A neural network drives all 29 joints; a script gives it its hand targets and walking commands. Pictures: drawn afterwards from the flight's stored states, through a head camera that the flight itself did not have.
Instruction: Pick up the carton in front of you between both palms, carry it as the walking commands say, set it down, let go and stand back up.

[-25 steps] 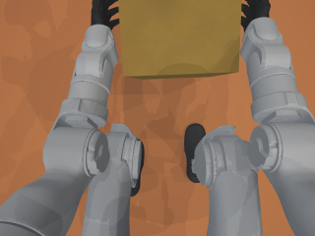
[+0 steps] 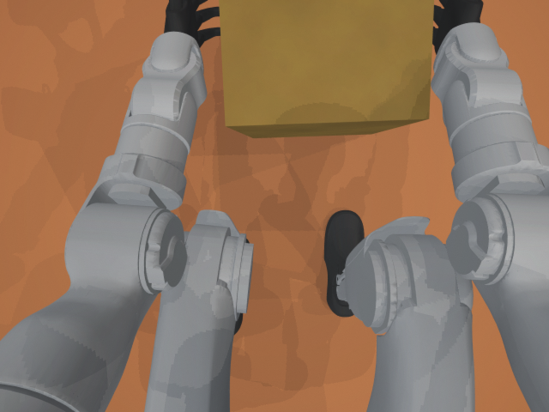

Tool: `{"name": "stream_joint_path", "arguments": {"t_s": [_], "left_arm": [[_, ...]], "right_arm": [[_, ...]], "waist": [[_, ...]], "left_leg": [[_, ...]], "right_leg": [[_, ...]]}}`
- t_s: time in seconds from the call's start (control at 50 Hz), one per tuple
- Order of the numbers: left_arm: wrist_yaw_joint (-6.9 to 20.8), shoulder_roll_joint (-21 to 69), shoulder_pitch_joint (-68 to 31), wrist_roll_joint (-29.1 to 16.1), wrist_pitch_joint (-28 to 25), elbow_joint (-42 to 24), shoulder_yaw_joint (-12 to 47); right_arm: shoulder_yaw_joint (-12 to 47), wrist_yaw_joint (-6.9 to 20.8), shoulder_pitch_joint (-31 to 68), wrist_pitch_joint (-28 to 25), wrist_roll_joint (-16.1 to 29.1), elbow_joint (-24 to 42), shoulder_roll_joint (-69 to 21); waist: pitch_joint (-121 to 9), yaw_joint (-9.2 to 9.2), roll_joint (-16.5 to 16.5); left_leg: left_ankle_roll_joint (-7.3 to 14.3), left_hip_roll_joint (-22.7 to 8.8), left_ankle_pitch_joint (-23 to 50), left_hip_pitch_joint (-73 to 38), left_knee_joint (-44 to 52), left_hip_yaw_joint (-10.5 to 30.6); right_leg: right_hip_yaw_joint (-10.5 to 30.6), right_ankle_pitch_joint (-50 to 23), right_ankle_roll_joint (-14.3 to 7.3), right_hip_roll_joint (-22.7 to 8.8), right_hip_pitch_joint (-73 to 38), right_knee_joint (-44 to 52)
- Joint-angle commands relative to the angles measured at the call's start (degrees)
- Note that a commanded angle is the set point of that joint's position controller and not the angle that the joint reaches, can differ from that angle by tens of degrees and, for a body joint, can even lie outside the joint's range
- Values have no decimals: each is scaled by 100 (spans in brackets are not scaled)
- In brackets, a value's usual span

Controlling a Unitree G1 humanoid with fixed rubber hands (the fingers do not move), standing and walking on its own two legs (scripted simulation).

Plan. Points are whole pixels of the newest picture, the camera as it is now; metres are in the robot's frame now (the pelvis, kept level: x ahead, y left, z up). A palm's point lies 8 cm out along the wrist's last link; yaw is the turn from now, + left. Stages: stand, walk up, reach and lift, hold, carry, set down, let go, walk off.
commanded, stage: set down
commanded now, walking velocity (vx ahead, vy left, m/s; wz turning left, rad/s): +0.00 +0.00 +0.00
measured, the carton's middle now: (316, 56) +0.52 -0.05 -0.23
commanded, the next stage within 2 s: let go in 1.80 s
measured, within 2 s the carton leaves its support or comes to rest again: rests again in 0.02 s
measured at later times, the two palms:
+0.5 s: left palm (186, 35) +0.53 +0.11 -0.16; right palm (456, 37) +0.52 -0.20 -0.16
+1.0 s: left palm (130, 0) +0.54 +0.15 -0.09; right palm (520, 21) +0.52 -0.23 -0.10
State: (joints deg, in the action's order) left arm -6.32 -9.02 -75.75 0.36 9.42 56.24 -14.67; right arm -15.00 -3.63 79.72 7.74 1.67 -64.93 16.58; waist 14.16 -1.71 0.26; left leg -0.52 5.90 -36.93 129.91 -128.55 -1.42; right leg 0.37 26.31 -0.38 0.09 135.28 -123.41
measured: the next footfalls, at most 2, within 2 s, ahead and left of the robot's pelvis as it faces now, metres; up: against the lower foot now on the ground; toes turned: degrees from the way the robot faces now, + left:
none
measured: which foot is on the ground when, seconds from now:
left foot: down 0.00-1.00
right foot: down 0.00-1.00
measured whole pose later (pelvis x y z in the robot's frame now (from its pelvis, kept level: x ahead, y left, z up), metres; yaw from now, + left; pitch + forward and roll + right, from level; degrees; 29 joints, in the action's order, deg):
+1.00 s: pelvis +0.00 +0.00 +0.03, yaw -1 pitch +38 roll +1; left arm -7.8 -16.5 -70.1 -9.5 6.5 50.1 -6.5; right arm -9.2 -5.2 69.9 4.3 10.8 -53.7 20.7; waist 12.0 -1.2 -0.9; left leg -0.2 5.2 -37.9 123.5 -123.1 -1.1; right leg 0.5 27.4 0.0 0.8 129.0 -118.1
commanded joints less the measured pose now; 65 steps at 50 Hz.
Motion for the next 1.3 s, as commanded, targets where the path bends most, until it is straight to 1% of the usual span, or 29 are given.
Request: {"name": "stream_joint_path", "arguments": {"t_s": [0.0,0.1,0.24,0.34,0.4,0.42,0.44,0.46,0.48,0.5,0.52,0.56,0.62,0.66,0.72,0.8,0.88,0.92,0.96,1.0,1.06,1.16,1.28], "left_arm": [[1392,4636,-3114,-229,-246,-577,1716],[1440,4363,-2921,-13,-208,-281,1442],[1476,3941,-2594,263,-168,80,1053],[1450,3609,-2410,411,-176,217,850],[1357,3237,-2375,470,-238,234,763],[1286,2962,-2321,490,-277,238,695],[1154,2375,-2147,518,-336,251,530],[936,1395,-1846,554,-421,279,267],[626,59,-1481,544,-511,267,-3],[296,-1110,-1219,405,-610,269,-51],[108,-1424,-1286,141,-669,258,137],[0,-1457,-1517,-418,-764,239,486],[40,-1373,-1773,-1006,-864,-16,958],[77,-1342,-1883,-1268,-889,-193,1196],[64,-1488,-1748,-1416,-857,-358,1263],[-55,-1608,-1328,-1384,-741,-580,1127],[-168,-1569,-1013,-1188,-547,-1213,897],[-193,-1527,-836,-1029,-409,-1369,740],[-175,-1443,-657,-872,-312,-1302,586],[-116,-1326,-498,-746,-301,-1084,442],[-16,-1195,-361,-632,-367,-904,315],[86,-1164,-263,-582,-416,-933,260],[151,-1259,-141,-595,-325,-1375,262]], "right_arm": [[1297,1375,2439,-62,287,499,-5272],[1156,1380,2421,-58,192,303,-4982],[986,1371,2337,-81,75,125,-4544],[877,1327,2223,-128,12,13,-4166],[774,1232,2178,-209,-14,-51,-3759],[720,1165,2128,-255,-26,-61,-3478],[572,1042,1971,-318,-55,-75,-2902],[301,830,1655,-409,-103,-103,-1932],[-66,514,1169,-525,-128,-179,-560],[-173,184,872,-658,-13,-138,651],[-68,5,881,-732,139,-187,933],[210,-112,1068,-827,580,-286,1075],[545,-110,1259,-951,1017,-85,1169],[705,-81,1392,-1005,1207,97,1201],[779,-75,1324,-1007,1316,399,1371],[728,-125,957,-891,1268,867,1526],[578,-185,604,-645,1077,1626,1458],[476,-191,433,-464,938,1866,1346],[396,-165,267,-336,817,1851,1189],[324,-114,116,-306,713,1689,1013],[250,-51,-26,-346,585,1533,817],[122,-14,-180,-356,404,1580,767],[37,18,-378,-224,306,2103,824]], "waist": [[-5277,19,-276],[-4791,87,-219],[-4252,182,-183],[-4063,225,-192],[-4140,231,-196],[-4174,238,-195],[-4218,235,-202],[-4283,222,-195],[-4420,203,-192],[-4611,195,-208],[-4777,161,-189],[-4973,91,-210],[-5320,-41,-265],[-5664,-106,-267],[-6330,-114,-245],[-7311,-98,-144],[-8207,-81,13],[-8127,-30,54],[-7530,16,103],[-6841,57,123],[-6482,80,119],[-6804,39,60],[-7655,-9,13]], "left_leg": [[72,226,1438,-1629,1320,-10],[114,209,1153,-1360,1329,6],[150,184,932,-1169,1335,42],[137,147,896,-1197,1323,59],[84,104,921,-1366,1323,56],[54,77,930,-1451,1323,43],[11,34,932,-1559,1320,19],[-47,-28,921,-1691,1323,1],[-108,-107,897,-1867,1348,7],[-136,-172,889,-2024,1390,8],[-144,-204,923,-2089,1390,23],[-153,-261,1095,-2080,1331,77],[-152,-344,1456,-2010,1278,168],[-146,-369,1656,-2124,1262,189],[-170,-368,1813,-2495,1280,149],[-195,-290,1867,-3000,1399,10],[-162,-166,1784,-3385,1754,-113],[-128,-113,1641,-3358,1992,-163],[-85,-91,1391,-3078,2217,-164],[-73,-96,1209,-2773,2408,-139],[-89,-127,1222,-2617,2665,-124],[-136,-130,1357,-2786,3096,-145],[-174,-77,1622,-3379,3637,-208]], "right_leg": [[-82,-1391,-32,525,-3458,449],[-23,-1121,-51,520,-3309,485],[47,-869,-55,497,-3137,525],[56,-799,-29,464,-3086,524],[16,-791,20,412,-3136,511],[-6,-790,46,388,-3176,508],[-40,-784,79,354,-3234,505],[-77,-768,123,303,-3325,512],[-86,-766,165,232,-3441,541],[-55,-778,196,139,-3569,585],[-16,-800,200,90,-3667,594],[53,-983,147,42,-3709,526],[106,-1465,70,-19,-3918,407],[114,-1731,45,-50,-4112,366],[66,-1932,52,-71,-4529,367],[-70,-2030,75,-12,-5214,481],[-227,-1970,67,123,-5818,830],[-263,-1781,71,181,-5835,1079],[-268,-1466,93,212,-5518,1327],[-256,-1214,109,215,-5103,1552],[-242,-1197,115,203,-4884,1839],[-229,-1353,112,220,-5188,2298],[-262,-1663,122,265,-6038,2870]]}}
